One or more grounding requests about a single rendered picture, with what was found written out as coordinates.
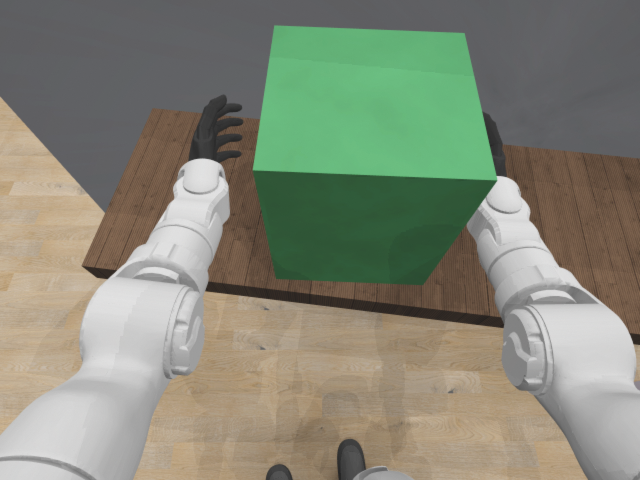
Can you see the table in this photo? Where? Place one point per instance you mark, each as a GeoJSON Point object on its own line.
{"type": "Point", "coordinates": [586, 208]}

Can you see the right robot foot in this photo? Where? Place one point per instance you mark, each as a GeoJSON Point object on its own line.
{"type": "Point", "coordinates": [350, 459]}

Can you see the right robot hand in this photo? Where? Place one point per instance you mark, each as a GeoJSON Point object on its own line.
{"type": "Point", "coordinates": [495, 145]}

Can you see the left robot forearm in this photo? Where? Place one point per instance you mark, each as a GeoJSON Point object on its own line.
{"type": "Point", "coordinates": [183, 244]}

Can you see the left robot hand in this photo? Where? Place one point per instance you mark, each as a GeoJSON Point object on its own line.
{"type": "Point", "coordinates": [205, 142]}

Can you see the carton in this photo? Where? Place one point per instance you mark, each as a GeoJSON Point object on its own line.
{"type": "Point", "coordinates": [372, 152]}

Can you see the right robot forearm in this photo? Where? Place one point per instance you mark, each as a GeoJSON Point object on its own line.
{"type": "Point", "coordinates": [517, 263]}

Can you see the robot right upper arm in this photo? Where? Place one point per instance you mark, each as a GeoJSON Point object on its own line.
{"type": "Point", "coordinates": [577, 361]}

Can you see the robot left upper arm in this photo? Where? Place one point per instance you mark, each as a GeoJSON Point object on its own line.
{"type": "Point", "coordinates": [139, 335]}

